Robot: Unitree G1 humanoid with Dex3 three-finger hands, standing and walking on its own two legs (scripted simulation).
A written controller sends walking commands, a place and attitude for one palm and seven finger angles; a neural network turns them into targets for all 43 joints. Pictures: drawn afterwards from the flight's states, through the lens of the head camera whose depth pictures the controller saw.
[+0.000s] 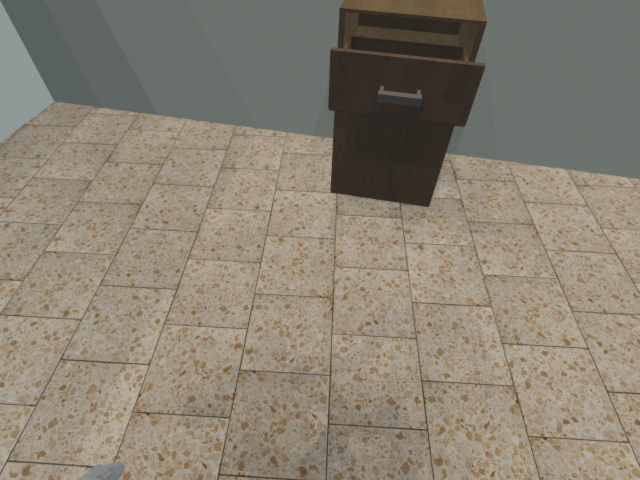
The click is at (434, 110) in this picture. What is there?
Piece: drawer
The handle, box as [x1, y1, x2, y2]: [377, 86, 421, 106]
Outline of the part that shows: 378,91 377,101 419,106 420,104 420,90 417,90 416,94 384,91 383,86 381,86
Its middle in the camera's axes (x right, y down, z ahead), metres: +0.22 -0.41 +1.10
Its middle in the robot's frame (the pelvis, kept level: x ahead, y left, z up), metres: +1.10 -0.17 -0.07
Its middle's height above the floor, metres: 0.70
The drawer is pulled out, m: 0.30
